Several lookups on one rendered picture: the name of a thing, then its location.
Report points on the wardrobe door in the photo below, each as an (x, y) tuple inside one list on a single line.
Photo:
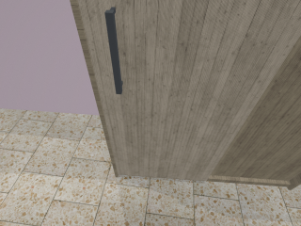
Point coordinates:
[(191, 70), (268, 145)]

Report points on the handle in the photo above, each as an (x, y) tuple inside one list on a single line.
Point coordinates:
[(113, 46)]

